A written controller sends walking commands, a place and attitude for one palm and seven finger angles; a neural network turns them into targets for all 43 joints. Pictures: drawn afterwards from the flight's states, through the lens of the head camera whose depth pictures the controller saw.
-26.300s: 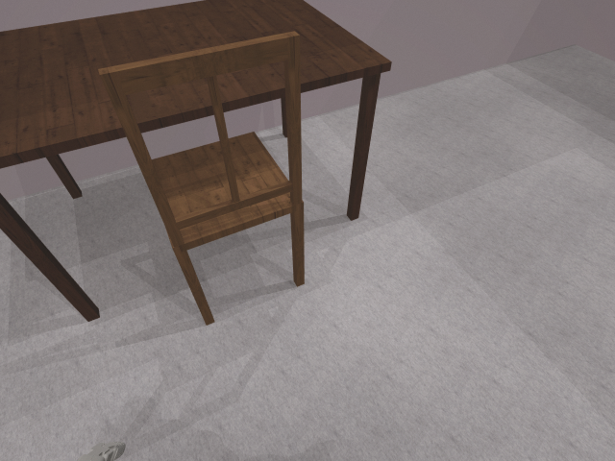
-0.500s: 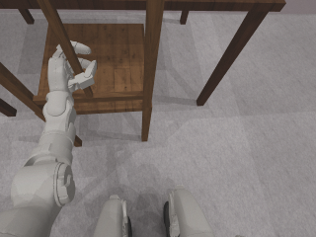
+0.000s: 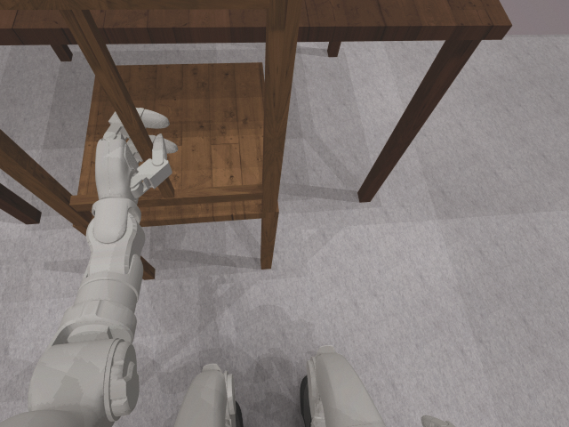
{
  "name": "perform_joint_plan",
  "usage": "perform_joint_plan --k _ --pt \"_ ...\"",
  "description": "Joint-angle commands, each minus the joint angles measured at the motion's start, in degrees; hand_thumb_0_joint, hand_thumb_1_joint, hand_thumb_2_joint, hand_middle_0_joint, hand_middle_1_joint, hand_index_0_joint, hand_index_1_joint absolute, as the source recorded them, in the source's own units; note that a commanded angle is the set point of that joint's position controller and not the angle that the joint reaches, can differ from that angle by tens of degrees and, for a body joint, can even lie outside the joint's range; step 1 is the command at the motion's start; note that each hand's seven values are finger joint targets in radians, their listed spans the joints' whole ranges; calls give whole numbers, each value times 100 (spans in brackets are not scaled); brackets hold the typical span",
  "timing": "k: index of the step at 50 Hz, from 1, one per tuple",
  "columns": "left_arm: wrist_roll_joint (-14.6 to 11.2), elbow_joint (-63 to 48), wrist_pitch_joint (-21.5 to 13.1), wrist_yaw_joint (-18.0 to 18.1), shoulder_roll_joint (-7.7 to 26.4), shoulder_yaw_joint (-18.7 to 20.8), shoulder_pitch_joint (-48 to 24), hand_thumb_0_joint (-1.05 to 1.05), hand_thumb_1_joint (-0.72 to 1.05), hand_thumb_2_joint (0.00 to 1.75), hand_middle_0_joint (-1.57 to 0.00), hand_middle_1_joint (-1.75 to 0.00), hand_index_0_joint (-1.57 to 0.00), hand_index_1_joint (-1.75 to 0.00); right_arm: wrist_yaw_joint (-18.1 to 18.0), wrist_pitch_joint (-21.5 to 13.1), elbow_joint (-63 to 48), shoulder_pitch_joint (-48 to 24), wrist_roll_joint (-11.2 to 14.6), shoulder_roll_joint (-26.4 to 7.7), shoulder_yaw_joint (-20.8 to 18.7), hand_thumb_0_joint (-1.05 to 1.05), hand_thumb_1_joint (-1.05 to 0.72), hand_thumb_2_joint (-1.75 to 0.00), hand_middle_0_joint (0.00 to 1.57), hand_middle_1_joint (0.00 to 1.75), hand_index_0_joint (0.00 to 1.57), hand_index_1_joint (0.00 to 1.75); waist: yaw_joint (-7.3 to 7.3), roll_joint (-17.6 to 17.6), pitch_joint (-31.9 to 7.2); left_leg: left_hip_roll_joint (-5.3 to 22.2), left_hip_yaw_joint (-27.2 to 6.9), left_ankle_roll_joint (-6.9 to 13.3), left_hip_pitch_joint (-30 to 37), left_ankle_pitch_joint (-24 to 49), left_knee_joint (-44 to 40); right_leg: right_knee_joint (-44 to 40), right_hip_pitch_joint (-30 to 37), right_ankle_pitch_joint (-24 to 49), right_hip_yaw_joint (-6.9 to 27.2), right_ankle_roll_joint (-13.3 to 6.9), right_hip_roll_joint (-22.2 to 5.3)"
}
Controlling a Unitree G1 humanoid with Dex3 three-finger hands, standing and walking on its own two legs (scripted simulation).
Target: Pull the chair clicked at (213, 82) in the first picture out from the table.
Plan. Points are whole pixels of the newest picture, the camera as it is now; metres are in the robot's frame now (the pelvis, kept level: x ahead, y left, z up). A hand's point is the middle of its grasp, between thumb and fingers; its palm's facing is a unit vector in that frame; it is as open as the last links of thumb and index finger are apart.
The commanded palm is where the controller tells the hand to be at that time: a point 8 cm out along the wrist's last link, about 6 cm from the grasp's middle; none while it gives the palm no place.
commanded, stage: hook a spindle and tug to test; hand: left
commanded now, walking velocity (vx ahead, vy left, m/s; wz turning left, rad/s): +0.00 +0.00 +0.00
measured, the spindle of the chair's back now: (137, 132) +0.50 +0.17 +0.05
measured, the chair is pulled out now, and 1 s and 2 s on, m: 0.01 0.05 0.24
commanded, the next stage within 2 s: step backward, pulling the chair out in 0.16 s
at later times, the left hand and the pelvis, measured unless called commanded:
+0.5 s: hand (162, 167) +0.45 +0.14 +0.04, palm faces +0.07 -0.99 -0.10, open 4.9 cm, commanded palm +0.43 +0.18 +0.03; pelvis +0.03 +0.01 +0.08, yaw +2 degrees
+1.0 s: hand (168, 183) +0.43 +0.13 +0.04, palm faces -0.01 -0.99 -0.14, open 4.9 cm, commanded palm +0.41 +0.17 +0.04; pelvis +0.02 +0.01 +0.10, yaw -2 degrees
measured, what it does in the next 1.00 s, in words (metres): rises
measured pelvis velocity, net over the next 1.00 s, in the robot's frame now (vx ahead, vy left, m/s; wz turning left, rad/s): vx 0.02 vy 0.01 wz -0.03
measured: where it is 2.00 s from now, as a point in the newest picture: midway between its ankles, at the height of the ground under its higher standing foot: outside the picture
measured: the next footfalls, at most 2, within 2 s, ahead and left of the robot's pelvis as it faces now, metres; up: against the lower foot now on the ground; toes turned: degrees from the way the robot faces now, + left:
left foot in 1.66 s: -0.09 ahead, +0.16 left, +0.00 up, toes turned +2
right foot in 1.86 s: -0.05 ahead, -0.10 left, +0.00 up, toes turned -1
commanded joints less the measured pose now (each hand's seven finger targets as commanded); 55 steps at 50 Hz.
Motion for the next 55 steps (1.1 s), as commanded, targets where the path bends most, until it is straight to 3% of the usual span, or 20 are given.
perform_joint_plan --k 1,11,13,14,16,17,18,20,22,23,26,32,38,45,49,50,51,53,54,55 --pt "-88 -1616 -551 -114 539 -131 -1016 0 90 90 -50 -145 -50 -145 -77 -177 -399 751 30 -914 -417 0 -90 -90 20 30 20 30 145 315 -3122 -140 -301 -135 2002 3693 -781 -495 2185 2865 33 -191 163" --pt "-91 -1866 -496 -117 371 -264 -662 0 90 90 -50 -145 -50 -145 -97 -319 -372 690 45 -862 -448 0 -90 -90 20 30 20 30 208 356 -3000 -154 -284 -156 2034 3890 -768 -462 2225 3010 40 -193 126" --pt "-87 -1893 -510 -105 310 -374 -1147 0 90 90 -50 -145 -50 -145 -119 -335 -294 676 28 -863 -444 0 -90 -90 20 30 20 30 59 265 -2905 -149 -308 -150 2024 3825 -717 -463 2107 2973 22 -178 122" --pt "445 -2829 226 308 1719 -351 -2358 0 90 90 -50 -145 -50 -145 -335 52 -731 657 354 -813 -408 0 -90 -90 20 30 20 30 352 557 -4188 -166 -116 -69 3439 3225 -1852 -1576 4454 3428 490 -272 -277" --pt "422 -2402 981 602 1159 -615 -1851 0 90 90 -50 -145 -50 -145 -665 196 -743 702 423 -758 -392 0 -90 -90 20 30 20 30 190 619 -3574 -169 -163 -40 3671 3544 -2226 -1885 4462 4270 356 -231 -297" --pt "448 -1568 1302 623 649 -959 -1237 0 90 90 -50 -145 -50 -145 -720 278 -648 558 436 -748 -325 0 -90 -90 20 30 20 30 140 522 -2615 -46 -459 -120 3466 3035 -2703 -2067 3858 3222 192 -196 -342" --pt "432 -1120 1500 675 443 -1092 -959 0 90 90 -50 -145 -50 -145 -789 345 -541 584 462 -787 -316 0 -90 -90 20 30 20 30 183 137 -2285 32 -442 -30 3379 3148 -2726 -2148 3932 3239 171 -154 -292" --pt "426 -734 1653 775 401 -1179 -1285 0 90 90 -50 -145 -50 -145 -890 426 -382 736 447 -826 -309 0 -90 -90 20 30 20 30 73 -407 -2445 51 -224 -17 3522 3755 -2758 -2437 4680 4585 234 -98 -437" --pt "390 -356 1624 818 566 -1073 -1587 0 90 90 -50 -145 -50 -145 -952 416 -208 701 440 -855 -282 0 -90 -90 20 30 20 30 99 -230 -2377 154 -192 -81 3735 4498 -3096 -2584 5220 5744 329 -64 -657" --pt "399 -72 1609 787 571 -1112 -1731 0 90 90 -50 -145 -50 -145 -946 350 -173 509 445 -848 -274 0 -90 -90 20 30 20 30 96 98 -1763 245 -371 -145 3751 4288 -3475 -2723 4890 4939 315 -76 -732" --pt "344 32 1491 775 455 -1155 -1762 0 90 90 -50 -145 -50 -145 -997 237 33 695 451 -874 -309 0 -90 -90 20 30 20 30 235 378 -2215 380 -368 -138 4595 5734 -3367 -2944 5137 5348 356 -75 -642" --pt "357 230 1388 644 269 -1257 -1551 0 90 90 -50 -145 -50 -145 -1000 -25 183 574 423 -900 -383 0 -90 -90 20 30 20 30 341 846 -1898 660 -616 -138 5590 6570 -3597 -3218 4539 3657 285 -56 -347" --pt "438 176 1261 571 267 -1198 -1513 0 90 90 -50 -145 -50 -145 -931 -157 356 739 267 -853 -452 0 -90 -90 20 30 20 30 299 943 -1850 819 -631 -223 6756 8194 -3475 -3414 3999 3151 190 -47 -155" --pt "452 169 1157 636 701 -894 -1417 0 90 90 -50 -145 -50 -145 -994 -276 465 649 341 -942 -459 0 -90 -90 20 30 20 30 347 284 -2030 712 -369 -294 5495 6230 -3380 -3494 5344 5570 547 -232 -626" --pt "440 273 1227 682 780 -871 -1279 0 90 90 -50 -145 -50 -145 -1099 -367 434 397 417 -950 -409 0 -90 -90 20 30 20 30 409 -399 -2108 199 -340 -398 3994 2442 -3218 -3611 6505 7236 1021 -584 -1373" --pt "439 364 1323 703 837 -840 -1181 0 90 90 -50 -145 -50 -145 -1129 -367 442 392 441 -998 -394 0 -90 -90 20 30 20 30 397 -433 -2063 158 -363 -375 3920 2369 -3382 -3582 6558 7216 956 -559 -1370" --pt "431 269 1355 713 773 -908 -1260 0 90 90 -50 -145 -50 -145 -1147 -375 448 345 441 -989 -368 0 -90 -90 20 30 20 30 382 -397 -2034 182 -385 -365 3992 2652 -3594 -3546 6538 7075 849 -493 -1295" --pt "421 120 1353 721 568 -1068 -1367 0 90 90 -50 -145 -50 -145 -1193 -392 490 397 426 -1012 -374 0 -90 -90 20 30 20 30 300 -225 -2179 357 -394 -305 4715 4850 -3947 -3362 6099 6509 471 -239 -865" --pt "403 46 1326 713 434 -1150 -1423 0 90 90 -50 -145 -50 -145 -1193 -403 491 432 397 -1001 -373 0 -90 -90 20 30 20 30 273 187 -2202 554 -580 -231 5394 6492 -3998 -3212 5542 5764 335 -95 -618" --pt "402 -89 1293 699 391 -1146 -1439 0 90 90 -50 -145 -50 -145 -1141 -406 484 388 328 -990 -391 0 -90 -90 20 30 20 30 298 784 -2248 803 -924 -83 6427 8017 -3970 -2972 4601 3946 296 31 -308"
